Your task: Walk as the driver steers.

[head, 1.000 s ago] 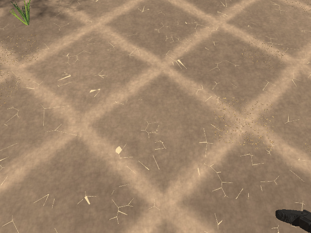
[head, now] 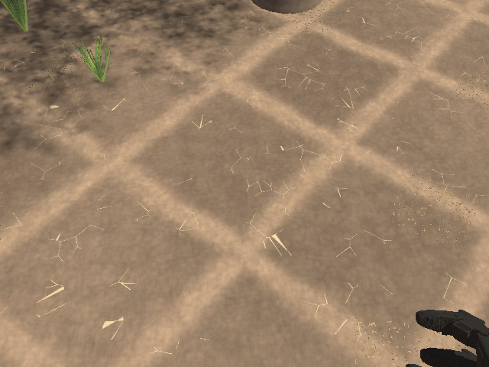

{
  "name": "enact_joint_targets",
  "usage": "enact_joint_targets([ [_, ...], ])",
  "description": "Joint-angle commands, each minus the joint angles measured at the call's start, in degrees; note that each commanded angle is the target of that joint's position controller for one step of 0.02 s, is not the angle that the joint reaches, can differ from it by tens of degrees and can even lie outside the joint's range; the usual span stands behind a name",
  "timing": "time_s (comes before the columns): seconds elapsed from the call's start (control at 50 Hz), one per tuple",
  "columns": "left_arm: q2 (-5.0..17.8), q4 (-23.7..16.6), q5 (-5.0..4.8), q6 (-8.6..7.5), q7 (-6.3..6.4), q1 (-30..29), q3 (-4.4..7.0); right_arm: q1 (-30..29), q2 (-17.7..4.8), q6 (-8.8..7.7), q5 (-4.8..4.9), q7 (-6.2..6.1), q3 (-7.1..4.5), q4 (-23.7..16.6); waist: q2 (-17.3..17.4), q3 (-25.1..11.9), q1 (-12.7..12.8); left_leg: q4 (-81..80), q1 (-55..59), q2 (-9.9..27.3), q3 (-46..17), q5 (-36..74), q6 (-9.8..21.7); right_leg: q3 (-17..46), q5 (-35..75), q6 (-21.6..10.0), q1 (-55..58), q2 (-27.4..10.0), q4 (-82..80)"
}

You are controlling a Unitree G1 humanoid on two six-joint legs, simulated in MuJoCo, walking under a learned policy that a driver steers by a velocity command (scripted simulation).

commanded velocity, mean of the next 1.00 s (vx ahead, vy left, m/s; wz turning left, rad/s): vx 0.12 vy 0.00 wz -0.55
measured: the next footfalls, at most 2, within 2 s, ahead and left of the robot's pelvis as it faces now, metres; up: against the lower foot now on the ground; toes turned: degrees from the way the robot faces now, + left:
right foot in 0.42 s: +0.26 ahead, -0.16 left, +0.00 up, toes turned -16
left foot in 0.84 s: +0.32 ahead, +0.07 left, +0.00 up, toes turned -35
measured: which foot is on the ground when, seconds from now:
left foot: down 0.00-0.42, up 0.44-0.82, down 0.84-1.00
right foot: up 0.00-0.40, down 0.42-0.84, up 0.86-1.00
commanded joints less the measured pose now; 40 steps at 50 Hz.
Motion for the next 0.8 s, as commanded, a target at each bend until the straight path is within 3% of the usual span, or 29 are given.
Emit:
enact_joint_targets([
  [0.02,6.88,-6.09,-0.98,-1.47,0.15,2.78,0.57,17.45,-10.45,0.86,0.55,-0.52,-4.02,0.31,14.05,-12.59,-8.53,-8.43,41.9,26.63,-38.06,-16.09,14.13,-2.51,-3.99,2.39,-36.79,-4.78,31.12],
  [0.04,8.84,-6.74,-0.34,-1.0,0.13,-2.84,1.3,14.4,-7.74,1.26,0.29,-0.78,-3.22,-0.28,8.48,-5.71,-9.12,-8.27,34.13,23.9,-27.21,-5.13,12.05,-4.08,0.48,3.47,-36.46,-6.03,32.25],
  [0.06,8.19,-7.21,0.36,-0.62,0.29,-4.94,1.54,11.51,-6.99,1.58,-0.33,-0.7,-2.76,-0.46,4.69,-3.14,-7.55,-8.37,27.75,21.45,-20.21,7.81,11.02,-5.4,3.04,4.37,-33.94,-7.36,31.52],
  [0.08,7.73,-7.89,0.86,-0.21,0.25,-5.66,1.88,9.76,-6.12,1.76,-0.44,-0.59,-2.48,-0.13,4.96,-1.65,-6.06,-8.25,23.39,19.84,-15.29,18.44,10.86,-5.86,3.92,5.04,-32.37,-8.47,29.92],
  [0.12,4.89,-8.53,0.33,0.92,-0.13,-4.83,1.51,8.08,-5.99,1.7,-0.46,-0.48,-2.38,0.86,7.87,-1.07,-4.21,-10.22,17.37,17.37,-7.69,26.17,10.72,-8.37,5.2,5.87,-28.67,-9.53,26.9],
  [0.18,2.82,-10.61,0.43,1.69,-0.41,-7.47,0.72,6.89,-9.26,2.19,-0.29,-1.05,-3.44,2.49,8.14,-1.94,-3.98,-12.49,16.27,17.77,-2.13,29.93,12.25,-10.15,11.4,6.91,-28.29,-10.28,19.21],
  [0.26,2.73,-11.96,0.64,1.32,-1.99,-11.62,0.38,5.85,-10.64,3.66,0.47,-1.96,-3.58,3.85,6.9,-3.57,-5.22,-12.3,16.29,16.36,5.27,26.48,10.55,-12.48,24.24,5.5,-21.95,-9.85,6.06],
  [0.34,4.76,-14.64,0.74,1.54,-3.44,-15.56,1.28,7.37,-12.93,4.47,1.78,-1.82,-4.21,5.4,6.9,-3.09,-6.03,-7.65,19.96,18.13,6.5,23.27,8.85,-13.92,21.43,2.86,-19.48,-8.71,-2.11],
  [0.38,5.89,-14.97,0.94,1.73,-3.61,-13.65,2.07,6.99,-13.53,4.9,2.69,-1.91,-4.46,5.58,6.75,-3.73,-4.38,-1.15,21.02,17.81,7.64,25.43,7.07,-15.71,20.67,0.73,-15.24,-6.67,-8.2],
  [0.4,7.46,-14.03,1.14,1.65,-3.2,-9.75,3.02,7.81,-12.54,4.98,2.7,-1.95,-4.24,5.85,4.94,-5.61,-2.61,6.41,19.3,15.37,9.63,25.42,5.16,-16.48,24.84,-0.96,-8.24,-4.49,-12.78],
  [0.42,12.53,-13.63,1.18,1.7,-2.05,-4.97,4.71,11.02,-10.96,4.73,1.15,-1.75,-3.69,5.78,-2.75,-9.24,-1.27,19.32,10.85,11.01,11.78,13.83,1.08,-8.28,47.11,-4.39,4.11,-9.54,-14.26],
  [0.44,17.94,-15.21,1.83,1.95,-0.83,-5.02,5.1,14.01,-6.23,4.43,-2.37,-1.08,-1.84,3.8,-17.67,-13.17,-4.63,39.79,-9.27,2.16,11.47,-33.97,-3.71,13.33,73.01,-15.39,18.58,-24.94,-10.79],
  [0.46,14.55,-16.5,2.39,1.51,-1.35,-4.66,4.04,13.56,-9.28,4.4,-1.02,-0.47,-1.93,4.14,-12.3,-23.58,-1.49,47.78,-11.93,1.11,-1.05,-36.4,-3.67,21.79,60.4,-21.24,20.2,-28.53,-15.0],
  [0.48,12.13,-16.71,2.08,1.1,-1.78,-7.54,3.42,9.55,-11.69,4.89,0.95,-0.39,-2.67,3.67,-6.45,-18.2,-1.24,48.62,-14.1,3.11,-2.19,-31.68,-3.17,16.34,52.78,-18.41,15.71,-25.27,-16.38],
  [0.5,10.38,-16.24,1.01,1.05,-1.59,-10.08,3.0,8.2,-10.99,5.42,0.89,-0.83,-2.55,3.52,-3.05,-13.18,-2.6,45.26,-14.85,4.69,-1.96,-27.38,-2.97,11.62,45.49,-14.62,10.4,-21.77,-17.05],
  [0.52,9.39,-16.47,0.55,1.42,-1.28,-11.95,2.6,7.38,-10.56,6.04,0.32,-1.48,-2.54,3.79,-1.15,-10.26,-3.54,41.46,-13.78,5.7,-2.04,-24.6,-3.2,9.62,40.16,-12.43,5.4,-19.67,-18.22],
  [0.56,9.92,-17.23,1.49,2.15,-0.74,-15.25,2.62,8.07,-10.16,6.93,0.09,-1.81,-2.5,3.81,-3.26,-7.8,-6.06,35.26,-7.3,4.57,-0.84,-20.8,-3.72,6.91,36.68,-11.0,-3.84,-16.32,-20.34],
  [0.6,10.09,-17.21,1.97,2.29,-0.21,-15.44,2.86,9.17,-8.81,7.07,0.17,-2.01,-2.13,4.4,-4.47,-8.5,-6.27,29.42,-4.5,3.29,-0.65,-19.64,-4.46,6.43,36.3,-11.17,-5.51,-15.36,-20.54],
  [0.68,10.64,-16.75,1.4,2.81,0.67,-15.28,3.26,7.46,-7.88,7.27,0.18,-1.91,-1.71,3.95,-5.85,-8.79,-5.28,20.69,-0.5,2.09,-1.67,-15.63,-4.71,8.65,25.12,-10.13,-8.02,-13.98,-20.94],
  [0.76,10.32,-16.51,1.3,3.46,0.46,-14.94,3.26,6.36,-8.38,6.71,0.53,-1.2,-2.1,2.99,-7.91,-7.28,-4.47,13.03,2.34,1.1,-2.15,-15.54,-3.38,13.45,17.94,-8.76,-8.01,-13.36,-20.63],
  [0.8,10.06,-16.53,0.79,3.89,0.52,-15.7,3.18,8.41,-8.27,6.19,0.56,-0.73,-2.41,3.38,-8.11,-6.79,-5.82,4.32,6.97,0.76,-1.19,-12.11,-1.87,14.5,17.49,-7.21,-8.68,-12.11,-18.85],
])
